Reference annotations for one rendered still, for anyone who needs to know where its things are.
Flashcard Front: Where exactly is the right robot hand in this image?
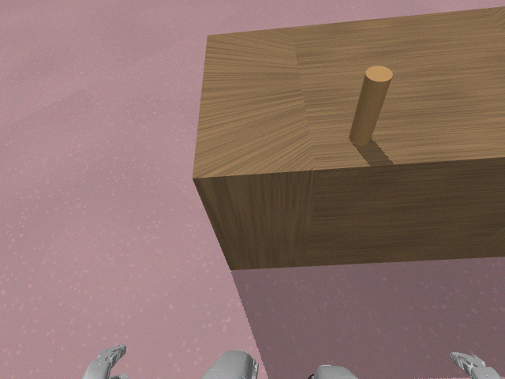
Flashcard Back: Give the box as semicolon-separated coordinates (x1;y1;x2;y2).
450;352;502;379

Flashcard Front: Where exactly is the can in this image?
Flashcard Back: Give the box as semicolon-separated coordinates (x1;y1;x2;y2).
349;66;393;145

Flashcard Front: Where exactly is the left robot hand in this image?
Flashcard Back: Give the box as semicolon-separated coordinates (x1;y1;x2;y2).
82;344;129;379

